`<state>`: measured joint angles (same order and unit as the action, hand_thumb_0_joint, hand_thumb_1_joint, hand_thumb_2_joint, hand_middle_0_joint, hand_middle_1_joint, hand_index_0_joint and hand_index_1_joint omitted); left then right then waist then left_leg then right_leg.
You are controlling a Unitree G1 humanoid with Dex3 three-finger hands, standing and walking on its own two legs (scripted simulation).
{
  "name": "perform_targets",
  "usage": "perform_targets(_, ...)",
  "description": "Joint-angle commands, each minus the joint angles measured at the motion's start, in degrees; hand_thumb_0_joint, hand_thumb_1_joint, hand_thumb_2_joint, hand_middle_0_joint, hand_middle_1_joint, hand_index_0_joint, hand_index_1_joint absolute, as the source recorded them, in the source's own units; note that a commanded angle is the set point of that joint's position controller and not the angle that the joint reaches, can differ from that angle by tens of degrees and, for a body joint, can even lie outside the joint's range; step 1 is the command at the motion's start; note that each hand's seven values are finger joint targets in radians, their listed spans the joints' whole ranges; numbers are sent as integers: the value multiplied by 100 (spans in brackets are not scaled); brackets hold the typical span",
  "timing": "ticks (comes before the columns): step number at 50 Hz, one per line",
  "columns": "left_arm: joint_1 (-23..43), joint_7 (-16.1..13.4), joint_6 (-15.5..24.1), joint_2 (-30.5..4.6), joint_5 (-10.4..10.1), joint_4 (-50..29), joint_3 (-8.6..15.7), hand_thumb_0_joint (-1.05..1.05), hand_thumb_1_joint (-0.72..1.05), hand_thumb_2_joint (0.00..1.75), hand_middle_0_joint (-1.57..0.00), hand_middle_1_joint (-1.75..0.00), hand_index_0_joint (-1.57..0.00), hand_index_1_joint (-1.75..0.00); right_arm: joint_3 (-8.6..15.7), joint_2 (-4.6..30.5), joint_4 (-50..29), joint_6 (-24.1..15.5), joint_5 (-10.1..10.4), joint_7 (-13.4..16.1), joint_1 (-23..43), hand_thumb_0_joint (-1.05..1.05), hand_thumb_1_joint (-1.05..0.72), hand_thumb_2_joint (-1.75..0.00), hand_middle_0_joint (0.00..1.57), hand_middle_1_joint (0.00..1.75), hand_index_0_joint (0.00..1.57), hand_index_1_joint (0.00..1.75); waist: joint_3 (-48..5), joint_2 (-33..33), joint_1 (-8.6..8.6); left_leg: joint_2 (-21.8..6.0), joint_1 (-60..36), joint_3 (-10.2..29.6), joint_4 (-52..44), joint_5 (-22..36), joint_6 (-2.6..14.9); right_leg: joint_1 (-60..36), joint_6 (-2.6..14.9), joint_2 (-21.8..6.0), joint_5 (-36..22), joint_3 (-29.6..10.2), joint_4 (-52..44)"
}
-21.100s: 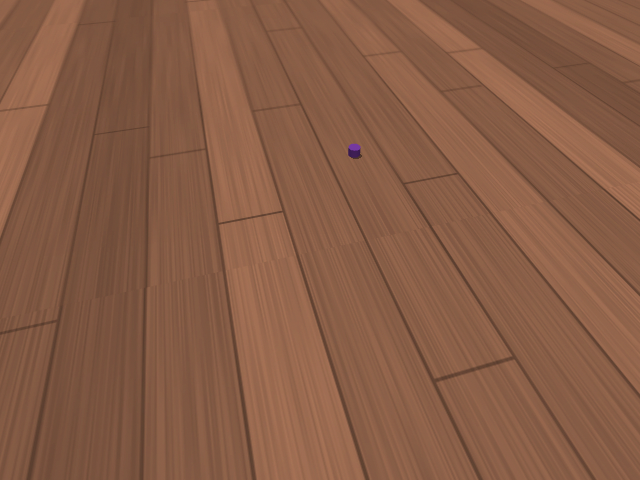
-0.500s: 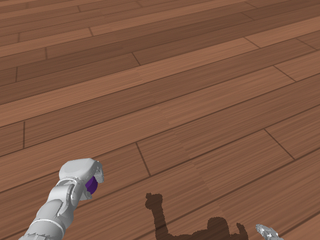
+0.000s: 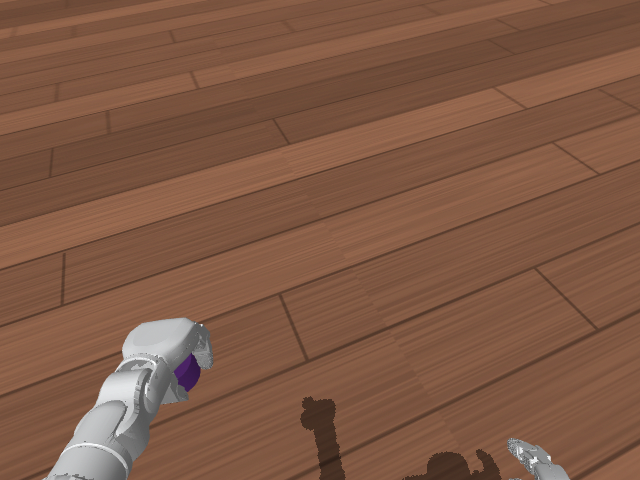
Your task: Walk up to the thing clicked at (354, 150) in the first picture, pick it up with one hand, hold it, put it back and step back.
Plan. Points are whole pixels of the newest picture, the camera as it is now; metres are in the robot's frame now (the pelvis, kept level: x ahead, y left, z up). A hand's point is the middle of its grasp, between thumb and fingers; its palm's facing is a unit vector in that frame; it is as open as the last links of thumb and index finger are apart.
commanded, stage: hold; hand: left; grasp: from above
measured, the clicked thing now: (174, 368) +0.31 +0.24 -0.07
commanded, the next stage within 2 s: crouch in 0.86 s
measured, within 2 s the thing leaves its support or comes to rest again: neither
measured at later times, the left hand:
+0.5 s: hand (170, 379) +0.28 +0.22 -0.03, palm faces -0.45 -0.08 -0.89, open 6.9 cm
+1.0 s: hand (169, 376) +0.29 +0.23 -0.03, palm faces -0.46 -0.07 -0.88, open 6.9 cm
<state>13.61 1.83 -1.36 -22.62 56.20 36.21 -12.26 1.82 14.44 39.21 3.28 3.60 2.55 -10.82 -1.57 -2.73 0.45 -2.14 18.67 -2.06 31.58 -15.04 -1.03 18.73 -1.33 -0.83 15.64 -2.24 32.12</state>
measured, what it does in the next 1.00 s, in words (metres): stands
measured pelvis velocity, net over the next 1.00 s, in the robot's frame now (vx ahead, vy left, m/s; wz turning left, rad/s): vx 0.00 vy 0.00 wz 0.00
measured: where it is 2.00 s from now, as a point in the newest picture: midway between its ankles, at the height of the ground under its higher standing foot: outside the picture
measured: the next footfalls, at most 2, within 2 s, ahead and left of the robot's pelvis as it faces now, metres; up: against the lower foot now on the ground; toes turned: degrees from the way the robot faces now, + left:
none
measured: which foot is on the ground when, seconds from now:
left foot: down 0.00-1.00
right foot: down 0.00-1.00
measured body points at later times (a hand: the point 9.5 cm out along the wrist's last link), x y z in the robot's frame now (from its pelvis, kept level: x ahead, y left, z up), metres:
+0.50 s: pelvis -0.01 +0.00 +0.00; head -0.01 -0.03 +0.45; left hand +0.30 +0.22 +0.02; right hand +0.15 -0.25 -0.11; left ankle +0.01 +0.13 -0.73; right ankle +0.01 -0.13 -0.73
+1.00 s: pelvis +0.00 +0.00 +0.01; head +0.00 -0.02 +0.46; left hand +0.31 +0.23 +0.02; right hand +0.15 -0.25 -0.11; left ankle +0.01 +0.13 -0.73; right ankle +0.01 -0.13 -0.73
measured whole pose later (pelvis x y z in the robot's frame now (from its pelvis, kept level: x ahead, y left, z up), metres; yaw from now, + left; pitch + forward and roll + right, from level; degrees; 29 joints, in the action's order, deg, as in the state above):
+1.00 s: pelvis +0.00 +0.00 +0.01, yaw +0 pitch +1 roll +0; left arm 12.9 4.3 -0.7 -23.4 55.6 34.5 -12.1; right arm 1.4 14.2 39.2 3.8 4.2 3.3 -9.7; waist -0.7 -2.9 0.8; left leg -2.0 15.2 -2.4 27.5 -13.0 -0.9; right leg 15.5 -1.4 -0.9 13.7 -2.5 28.3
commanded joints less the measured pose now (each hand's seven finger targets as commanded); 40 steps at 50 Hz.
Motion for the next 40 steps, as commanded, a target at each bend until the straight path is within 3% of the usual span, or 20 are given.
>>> perform_targets(1,1927,-203,8,-1209,-3,-1244,551,0,61,58,-89,-72,-95,-65,225,708,-796,-252,-16,68,492,0,-89,-90,20,30,20,30,-1374,207,-25,285,-831,-64,-408,1027,172,-327,96,212,-884,126,-603)
perform_targets(2,1882,-183,4,-1257,-6,-1273,591,0,62,56,-88,-72,-95,-65,214,698,-794,-252,-9,76,544,0,-89,-89,20,30,20,30,-1361,139,45,284,-843,-69,-442,1024,159,-348,113,216,-851,134,-605)
perform_targets(3,1829,-158,-1,-1183,-18,-1164,523,0,61,56,-88,-73,-95,-65,216,710,-796,-256,-8,81,519,0,-89,-90,20,30,20,30,-1301,182,-22,265,-839,-55,-464,1003,157,-296,121,235,-817,143,-606)
perform_targets(4,1891,-137,15,-1277,-21,-1289,603,0,61,56,-89,-71,-95,-64,218,707,-805,-256,0,82,560,0,-90,-90,20,30,20,30,-1346,171,33,257,-898,-54,-495,1003,155,-354,126,231,-794,147,-626)
perform_targets(8,1951,-103,49,-1218,-50,-1437,531,0,60,59,-88,-72,-94,-65,189,695,-848,-261,0,98,598,0,-90,-90,20,30,20,30,-1311,129,-2,251,-909,-49,-564,917,159,-369,134,238,-719,154,-676)
perform_targets(10,1972,-98,67,-1354,-27,-1368,649,0,59,58,-88,-71,-94,-64,186,701,-819,-265,2,112,607,0,-90,-90,20,30,20,30,-1260,105,17,245,-898,-45,-598,839,161,-364,137,237,-628,158,-712)
perform_targets(15,1952,-74,58,-1262,-30,-1377,584,0,59,57,-88,-70,-94,-64,171,691,-797,-272,6,127,623,0,-90,-90,20,30,20,30,-1352,178,-11,263,-1044,-76,-586,1011,175,-402,116,221,-812,140,-737)
perform_targets(16,2028,-74,68,-1325,-72,-1504,636,0,58,58,-87,-71,-93,-65,171,695,-799,-273,12,130,654,0,-90,-90,20,30,20,30,-1337,115,50,250,-1043,-70,-633,1008,155,-444,130,244,-771,168,-750)
perform_targets(18,2014,-51,47,-1149,-98,-1422,481,0,60,57,-87,-74,-94,-66,151,678,-818,-287,17,128,684,0,-90,-90,20,30,20,30,-1191,146,17,231,-1004,-49,-681,901,147,-362,148,256,-657,176,-771)
perform_targets(21,1667,-37,25,-1220,-86,-1142,588,0,58,55,-86,-70,-93,-63,142,666,-836,-278,24,131,738,0,-90,-90,20,30,20,30,-988,262,76,251,-869,-63,-716,763,152,-337,139,246,-496,187,-833)
perform_targets(22,1721,-14,38,-1245,-59,-1198,587,0,58,57,-86,-71,-93,-64,150,680,-837,-279,11,123,682,0,-90,-90,20,30,20,30,-1088,261,21,259,-892,-80,-689,723,176,-351,128,222,-500,153,-843)
perform_targets(23,1529,6,32,-1226,-81,-1099,595,0,59,56,-87,-70,-93,-63,135,668,-846,-272,22,124,736,0,-90,-90,20,30,20,30,-993,250,102,255,-843,-61,-728,746,155,-392,147,233,-483,184,-838)
perform_targets(28,1780,-1,152,-1320,-50,-1368,629,0,61,58,-90,-70,-96,-64,138,671,-873,-270,18,141,714,0,-90,-90,20,30,20,30,-1142,178,52,266,-923,-64,-713,755,166,-389,145,227,-502,149,-825)
perform_targets(33,2258,-224,226,-1527,38,-1538,819,0,59,59,-90,-69,-95,-63,160,674,-742,-276,-10,174,632,0,-90,-90,20,30,20,30,-1500,-36,-2,265,-1178,-82,-623,1075,153,-463,135,235,-843,139,-773)
perform_targets(35,2101,-277,192,-1295,2,-1424,668,0,61,60,-92,-70,-97,-64,165,671,-726,-285,-2,169,638,0,-90,-90,20,30,20,30,-1464,65,-22,251,-1195,-63,-633,1112,142,-445,137,252,-874,158,-762)
perform_targets(39,1795,-297,65,-1291,-12,-1255,672,0,59,59,-89,-71,-95,-64,203,689,-697,-252,10,152,644,0,-90,-90,20,30,20,30,-1381,116,59,245,-1115,-83,-659,1246,146,-546,133,242,-1016,195,-788)
perform_targets(40,1735,-248,41,-1170,-30,-1175,550,0,57,60,-88,-71,-94,-65,200,677,-721,-245,11,141,673,0,-90,-90,20,30,20,30,-1188,143,53,231,-1035,-64,-694,1152,135,-511,140,247,-904,218,-819)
